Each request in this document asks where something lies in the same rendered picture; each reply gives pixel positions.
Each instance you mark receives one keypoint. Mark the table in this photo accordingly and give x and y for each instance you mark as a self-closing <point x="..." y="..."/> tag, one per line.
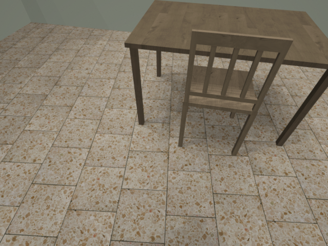
<point x="167" y="27"/>

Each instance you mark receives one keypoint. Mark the chair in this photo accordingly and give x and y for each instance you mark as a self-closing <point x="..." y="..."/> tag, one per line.
<point x="228" y="89"/>

